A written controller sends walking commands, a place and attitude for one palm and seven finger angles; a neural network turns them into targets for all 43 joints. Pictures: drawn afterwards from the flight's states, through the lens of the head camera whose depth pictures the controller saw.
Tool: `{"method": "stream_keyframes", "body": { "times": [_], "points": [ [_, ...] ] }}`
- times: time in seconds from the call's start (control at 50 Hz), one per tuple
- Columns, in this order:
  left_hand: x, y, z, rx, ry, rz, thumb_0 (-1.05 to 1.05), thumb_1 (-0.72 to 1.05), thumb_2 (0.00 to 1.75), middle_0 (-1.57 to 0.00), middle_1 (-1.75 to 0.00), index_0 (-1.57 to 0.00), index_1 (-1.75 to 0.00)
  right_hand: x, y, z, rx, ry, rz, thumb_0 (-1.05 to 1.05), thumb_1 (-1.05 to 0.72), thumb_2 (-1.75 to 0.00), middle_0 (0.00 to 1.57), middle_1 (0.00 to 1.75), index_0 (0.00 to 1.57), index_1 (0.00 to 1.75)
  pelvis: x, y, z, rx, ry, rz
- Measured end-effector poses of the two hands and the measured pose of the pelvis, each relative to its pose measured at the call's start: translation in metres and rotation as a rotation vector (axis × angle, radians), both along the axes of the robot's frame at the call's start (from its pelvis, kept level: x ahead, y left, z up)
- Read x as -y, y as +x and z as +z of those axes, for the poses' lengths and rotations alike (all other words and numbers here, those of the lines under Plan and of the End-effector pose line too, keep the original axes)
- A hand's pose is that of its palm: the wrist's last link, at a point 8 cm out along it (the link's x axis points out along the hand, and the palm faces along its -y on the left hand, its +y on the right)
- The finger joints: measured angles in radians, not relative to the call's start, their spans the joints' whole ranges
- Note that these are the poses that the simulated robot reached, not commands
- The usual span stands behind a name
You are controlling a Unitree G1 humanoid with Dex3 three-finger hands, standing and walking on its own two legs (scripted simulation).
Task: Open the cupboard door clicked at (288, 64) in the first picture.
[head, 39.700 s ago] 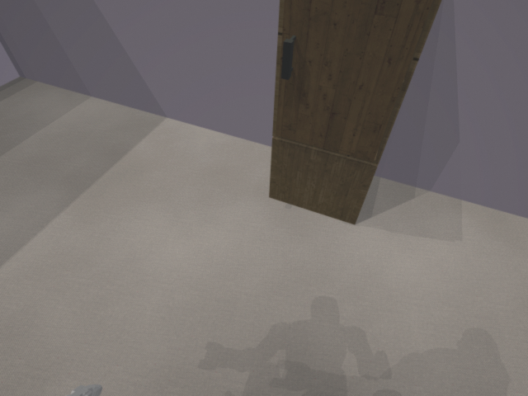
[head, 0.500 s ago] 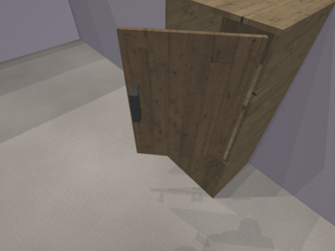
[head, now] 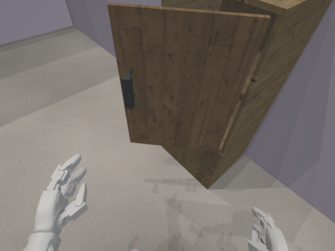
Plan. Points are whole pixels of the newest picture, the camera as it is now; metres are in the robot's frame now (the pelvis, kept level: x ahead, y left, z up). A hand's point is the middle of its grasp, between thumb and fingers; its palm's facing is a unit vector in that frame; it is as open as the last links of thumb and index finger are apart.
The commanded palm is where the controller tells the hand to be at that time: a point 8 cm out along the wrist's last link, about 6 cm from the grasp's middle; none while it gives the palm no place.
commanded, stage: raise the hand with hooked fingers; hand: left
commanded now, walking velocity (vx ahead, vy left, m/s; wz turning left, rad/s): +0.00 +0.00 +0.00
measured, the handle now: (130, 88) +0.60 +0.15 +0.05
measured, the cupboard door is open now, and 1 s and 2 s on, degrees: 42 42 42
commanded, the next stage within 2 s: move the hooked fingers beside the handle in 1.84 s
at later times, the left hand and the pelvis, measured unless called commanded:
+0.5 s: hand (71, 209) +0.21 +0.22 +0.01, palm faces -0.06 -1.00 -0.05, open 10.6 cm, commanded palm +0.19 +0.28 +0.02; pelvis -0.02 -0.01 -0.04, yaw +0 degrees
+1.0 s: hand (49, 190) +0.24 +0.27 +0.04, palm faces -0.03 -1.00 -0.05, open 13.5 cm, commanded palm +0.22 +0.32 +0.05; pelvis -0.01 +0.02 -0.02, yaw +0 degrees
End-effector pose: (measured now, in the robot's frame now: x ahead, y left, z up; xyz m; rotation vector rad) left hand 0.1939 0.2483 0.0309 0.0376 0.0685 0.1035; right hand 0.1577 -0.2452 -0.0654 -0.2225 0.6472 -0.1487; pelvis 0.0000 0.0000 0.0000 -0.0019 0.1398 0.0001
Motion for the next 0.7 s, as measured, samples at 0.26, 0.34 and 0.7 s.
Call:
{"method": "stream_keyframes", "body": {
  "times": [0.26, 0.34, 0.7],
  "points": [
    [-0.016, -0.051, -0.043, 0.033, 0.001, -0.052, 0.01, 0.49, 0.73, -0.23, -0.57, -0.23, -0.56, 0.014, 0.041, -0.026, 0.117, -0.073, 0.085, 0.01, -0.91, -0.90, 0.20, 0.30, 0.20, 0.30, 0.022, -0.014, -0.055, -0.078, -0.047, 0.022],
    [-0.016, -0.031, -0.030, 0.064, 0.026, -0.125, 0.01, 0.40, 0.69, -0.24, -0.63, -0.23, -0.62, 0.005, 0.020, -0.045, 0.039, -0.038, 0.077, 0.01, -0.90, -0.90, 0.20, 0.30, 0.21, 0.30, 0.023, -0.017, -0.055, -0.081, -0.059, 0.027],
    [-0.047, 0.006, -0.012, 0.011, 0.009, -0.155, 0.00, -0.02, 0.51, -0.27, -0.90, -0.26, -0.89, 0.006, -0.044, -0.037, -0.088, -0.054, -0.032, 0.01, -0.90, -0.90, 0.20, 0.30, 0.21, 0.30, -0.005, -0.014, -0.033, -0.078, -0.049, -0.001]
  ]
}}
